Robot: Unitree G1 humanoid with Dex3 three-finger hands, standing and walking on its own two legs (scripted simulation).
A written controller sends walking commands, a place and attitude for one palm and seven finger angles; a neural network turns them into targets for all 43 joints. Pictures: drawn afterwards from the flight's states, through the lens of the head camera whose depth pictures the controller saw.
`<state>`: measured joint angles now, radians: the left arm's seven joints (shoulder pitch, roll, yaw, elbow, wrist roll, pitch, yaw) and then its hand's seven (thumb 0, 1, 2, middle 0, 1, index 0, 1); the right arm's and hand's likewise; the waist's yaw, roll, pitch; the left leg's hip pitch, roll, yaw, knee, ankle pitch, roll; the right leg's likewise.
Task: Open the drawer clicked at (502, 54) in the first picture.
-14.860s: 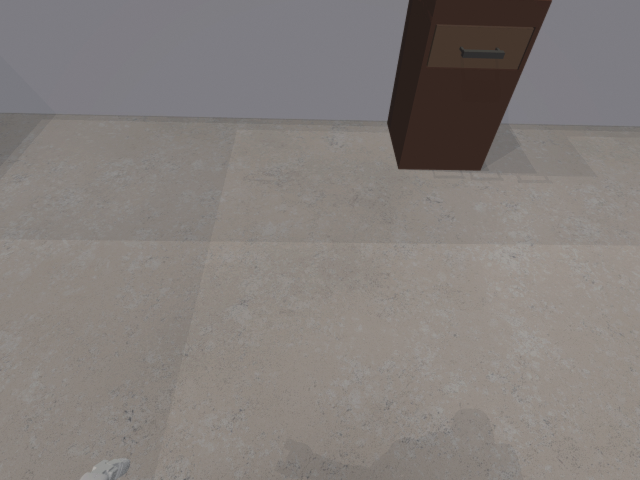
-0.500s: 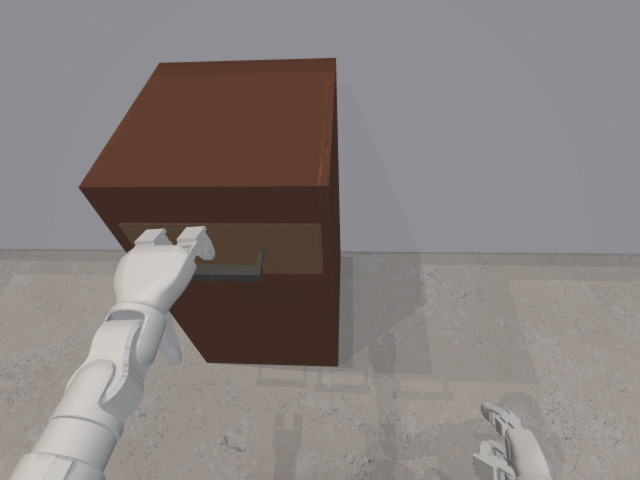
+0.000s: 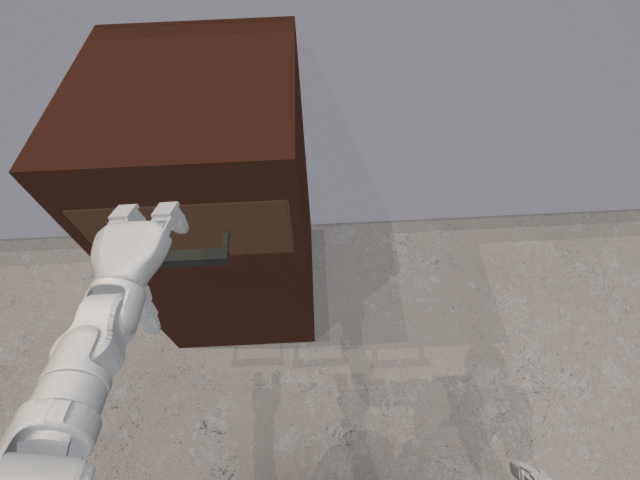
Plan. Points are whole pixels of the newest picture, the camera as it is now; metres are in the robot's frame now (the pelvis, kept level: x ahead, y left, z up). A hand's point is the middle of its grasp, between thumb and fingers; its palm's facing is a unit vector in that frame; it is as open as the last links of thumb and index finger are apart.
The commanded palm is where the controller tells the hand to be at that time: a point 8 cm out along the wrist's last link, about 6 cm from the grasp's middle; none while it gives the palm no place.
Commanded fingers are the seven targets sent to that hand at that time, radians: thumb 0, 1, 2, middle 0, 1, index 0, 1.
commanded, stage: move the hooked fingers above the handle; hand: left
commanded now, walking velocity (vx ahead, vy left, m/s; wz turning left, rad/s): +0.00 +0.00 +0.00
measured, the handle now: (185, 248) +0.50 +0.29 -0.13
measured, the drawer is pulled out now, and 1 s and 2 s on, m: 0.00 0.00 0.00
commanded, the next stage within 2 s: none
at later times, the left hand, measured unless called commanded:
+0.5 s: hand (164, 255) +0.43 +0.27 -0.04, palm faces -0.05 -0.02 -1.00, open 13.8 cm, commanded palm +0.42 +0.27 +0.01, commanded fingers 0.00 -0.50 0.30 -0.30 -1.20 -0.30 -1.20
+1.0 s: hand (169, 254) +0.45 +0.28 -0.08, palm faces -0.07 +0.00 -1.00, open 13.8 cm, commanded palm +0.44 +0.27 -0.02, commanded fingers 0.00 -0.50 0.30 -0.30 -1.20 -0.30 -1.20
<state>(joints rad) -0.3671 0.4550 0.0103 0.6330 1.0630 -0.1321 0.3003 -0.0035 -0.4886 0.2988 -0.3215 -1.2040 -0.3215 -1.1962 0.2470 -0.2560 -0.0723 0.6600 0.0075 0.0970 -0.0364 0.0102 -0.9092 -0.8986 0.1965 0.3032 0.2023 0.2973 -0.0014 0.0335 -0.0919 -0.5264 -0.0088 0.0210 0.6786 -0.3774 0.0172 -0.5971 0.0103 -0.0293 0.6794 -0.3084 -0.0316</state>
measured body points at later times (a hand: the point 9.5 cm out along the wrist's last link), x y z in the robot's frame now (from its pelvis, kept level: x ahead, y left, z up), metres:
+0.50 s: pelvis -0.01 +0.02 -0.03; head +0.10 +0.02 +0.40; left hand +0.43 +0.27 +0.01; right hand +0.03 -0.26 -0.16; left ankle -0.03 +0.11 -0.72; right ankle +0.01 -0.10 -0.72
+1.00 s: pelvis -0.02 +0.02 -0.05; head +0.13 +0.02 +0.38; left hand +0.45 +0.28 -0.02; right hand -0.01 -0.25 -0.18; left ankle -0.03 +0.11 -0.72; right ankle +0.01 -0.10 -0.72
